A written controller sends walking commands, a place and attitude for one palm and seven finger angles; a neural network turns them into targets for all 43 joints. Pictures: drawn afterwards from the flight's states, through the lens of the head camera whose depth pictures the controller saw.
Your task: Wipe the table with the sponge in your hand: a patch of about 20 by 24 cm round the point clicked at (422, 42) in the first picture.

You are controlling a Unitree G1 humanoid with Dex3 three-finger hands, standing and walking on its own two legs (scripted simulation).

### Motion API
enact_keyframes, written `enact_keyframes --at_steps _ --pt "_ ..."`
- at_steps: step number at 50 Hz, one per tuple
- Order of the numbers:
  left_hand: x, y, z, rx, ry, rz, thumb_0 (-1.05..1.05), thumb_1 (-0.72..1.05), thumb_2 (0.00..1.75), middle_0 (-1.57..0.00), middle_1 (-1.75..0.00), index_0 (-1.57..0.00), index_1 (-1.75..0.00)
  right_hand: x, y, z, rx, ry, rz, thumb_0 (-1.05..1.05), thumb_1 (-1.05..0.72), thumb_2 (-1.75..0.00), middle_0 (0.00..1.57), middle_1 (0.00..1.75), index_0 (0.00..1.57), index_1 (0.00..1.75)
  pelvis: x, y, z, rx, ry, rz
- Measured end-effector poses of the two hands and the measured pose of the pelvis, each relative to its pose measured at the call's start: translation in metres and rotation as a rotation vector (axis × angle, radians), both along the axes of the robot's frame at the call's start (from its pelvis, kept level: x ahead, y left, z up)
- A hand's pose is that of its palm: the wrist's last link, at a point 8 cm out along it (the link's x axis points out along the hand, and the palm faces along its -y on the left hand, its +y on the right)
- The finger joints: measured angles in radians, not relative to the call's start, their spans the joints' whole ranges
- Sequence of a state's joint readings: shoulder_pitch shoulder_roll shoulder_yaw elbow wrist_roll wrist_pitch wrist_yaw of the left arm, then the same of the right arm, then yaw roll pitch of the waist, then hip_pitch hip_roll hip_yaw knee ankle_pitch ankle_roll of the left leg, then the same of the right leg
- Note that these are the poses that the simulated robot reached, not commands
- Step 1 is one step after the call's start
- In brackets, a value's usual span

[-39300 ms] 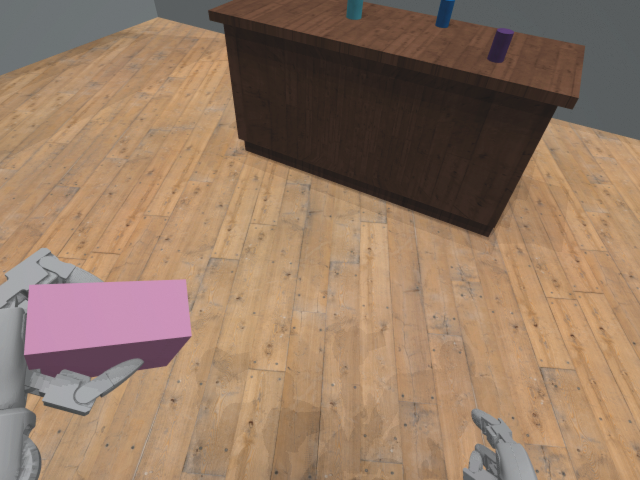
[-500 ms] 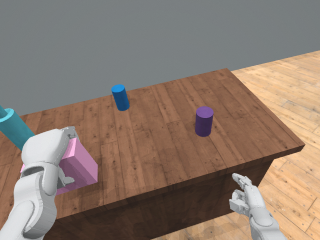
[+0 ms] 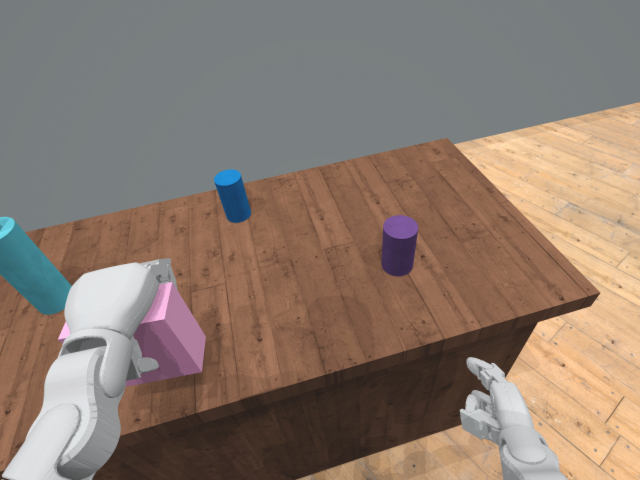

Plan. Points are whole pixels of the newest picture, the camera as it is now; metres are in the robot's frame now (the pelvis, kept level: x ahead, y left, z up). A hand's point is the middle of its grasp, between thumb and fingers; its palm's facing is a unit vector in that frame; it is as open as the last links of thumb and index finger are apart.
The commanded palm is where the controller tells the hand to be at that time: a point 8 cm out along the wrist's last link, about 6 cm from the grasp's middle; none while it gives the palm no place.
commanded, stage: move the sponge above the wiping area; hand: left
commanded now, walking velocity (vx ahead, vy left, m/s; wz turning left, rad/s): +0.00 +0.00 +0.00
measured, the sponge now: (148, 346) +0.23 +0.28 +0.05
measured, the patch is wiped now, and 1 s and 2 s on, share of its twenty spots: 0.00 0.00 0.00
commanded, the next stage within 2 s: none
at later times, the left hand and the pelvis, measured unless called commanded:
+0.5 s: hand (157, 312) +0.25 +0.26 +0.10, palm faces +0.07 -0.05 -1.00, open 9.9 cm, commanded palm +0.22 +0.26 +0.16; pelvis +0.01 -0.02 +0.00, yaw -1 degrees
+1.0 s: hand (161, 299) +0.27 +0.27 +0.09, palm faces +0.11 -0.05 -0.99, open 9.9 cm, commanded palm +0.24 +0.26 +0.14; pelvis +0.01 -0.02 +0.00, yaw -1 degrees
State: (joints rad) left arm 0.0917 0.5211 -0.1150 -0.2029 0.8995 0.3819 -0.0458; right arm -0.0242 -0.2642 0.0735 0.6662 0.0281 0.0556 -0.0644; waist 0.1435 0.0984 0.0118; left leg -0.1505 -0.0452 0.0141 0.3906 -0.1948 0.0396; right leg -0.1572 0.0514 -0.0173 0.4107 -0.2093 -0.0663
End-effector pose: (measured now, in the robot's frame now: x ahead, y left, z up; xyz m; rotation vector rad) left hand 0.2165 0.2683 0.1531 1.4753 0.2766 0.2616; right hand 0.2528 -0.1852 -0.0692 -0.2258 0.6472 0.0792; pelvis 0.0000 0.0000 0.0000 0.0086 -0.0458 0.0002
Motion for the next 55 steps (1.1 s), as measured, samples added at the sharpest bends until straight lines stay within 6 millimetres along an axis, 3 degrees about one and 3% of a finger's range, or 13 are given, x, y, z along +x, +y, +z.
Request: enact_keyframes --at_steps 7,13,17,22,28,32,39,44,50,55 --pt "0.0 0.006 0.02 0.015 -0.128 0.071 -0.01 -0.49 1.04 -0.76 -1.36 -0.77 -1.35 -0.003 -0.011 -0.001 0.023 0.014 -0.019 0.01 -0.9 -0.9 0.2 0.3 0.21 0.3 0.006 -0.006 0.0 0.0 -0.001 -0.013" --pt "-0.003 0.01 0.0 -0.024 -0.019 0.17 -0.01 -0.49 1.04 -0.75 -1.36 -0.77 -1.35 -0.001 -0.021 -0.003 0.024 0.015 -0.038 0.01 -0.9 -0.9 0.2 0.3 0.21 0.3 0.003 -0.009 0.0 0.003 0.002 0.0" --pt "0.0 -0.007 -0.016 -0.035 0.055 0.087 -0.01 -0.49 1.04 -0.75 -1.36 -0.77 -1.35 0.0 -0.025 -0.003 0.002 0.007 -0.038 0.01 -0.9 -0.9 0.2 0.3 0.2 0.3 0.002 -0.011 -0.001 0.005 0.005 0.001" --pt "0.008 -0.022 -0.013 0.003 0.002 -0.021 -0.01 -0.49 1.04 -0.76 -1.36 -0.77 -1.35 -0.003 -0.027 -0.003 -0.006 0.006 -0.045 0.01 -0.9 -0.9 0.2 0.3 0.2 0.3 0.004 -0.016 -0.001 0.005 0.005 -0.01" --pt "0.018 -0.003 0.003 0.028 -0.093 0.087 -0.01 -0.49 1.04 -0.76 -1.36 -0.77 -1.35 -0.008 -0.032 -0.006 0.017 0.027 -0.067 0.01 -0.9 -0.9 0.2 0.3 0.21 0.3 0.007 -0.021 -0.001 0.006 0.007 -0.018" --pt "0.018 0.007 -0.002 0.007 -0.046 0.178 -0.01 -0.49 1.04 -0.75 -1.36 -0.77 -1.35 -0.008 -0.039 -0.007 0.024 0.031 -0.084 0.01 -0.9 -0.9 0.2 0.3 0.21 0.3 0.008 -0.02 -0.001 0.007 0.012 -0.012" --pt "0.02 -0.013 -0.035 -0.042 0.103 0.07 -0.01 -0.49 1.04 -0.75 -1.36 -0.77 -1.35 -0.006 -0.046 -0.009 -0.013 0.026 -0.094 0.01 -0.9 -0.9 0.2 0.3 0.2 0.3 0.008 -0.018 -0.002 0.007 0.026 -0.005" --pt "0.027 -0.026 -0.031 -0.01 0.017 -0.039 -0.01 -0.49 1.04 -0.76 -1.36 -0.77 -1.35 -0.009 -0.044 -0.009 -0.028 0.032 -0.097 0.01 -0.9 -0.9 0.2 0.3 0.2 0.3 0.011 -0.019 -0.002 0.005 0.031 -0.016" --pt "0.033 -0.008 -0.01 0.019 -0.101 0.075 0.0 -0.49 1.04 -0.76 -1.36 -0.77 -1.35 -0.01 -0.039 -0.01 0.016 0.044 -0.108 0.01 -0.9 -0.9 0.2 0.3 0.2 0.3 0.014 -0.016 -0.001 0.004 0.032 -0.021" --pt "0.034 0.004 -0.023 -0.013 -0.001 0.191 0.0 -0.49 1.04 -0.75 -1.36 -0.77 -1.35 -0.005 -0.035 -0.011 0.032 0.048 -0.109 0.01 -0.9 -0.9 0.2 0.3 0.21 0.3 0.012 -0.013 -0.001 0.005 0.037 -0.009"
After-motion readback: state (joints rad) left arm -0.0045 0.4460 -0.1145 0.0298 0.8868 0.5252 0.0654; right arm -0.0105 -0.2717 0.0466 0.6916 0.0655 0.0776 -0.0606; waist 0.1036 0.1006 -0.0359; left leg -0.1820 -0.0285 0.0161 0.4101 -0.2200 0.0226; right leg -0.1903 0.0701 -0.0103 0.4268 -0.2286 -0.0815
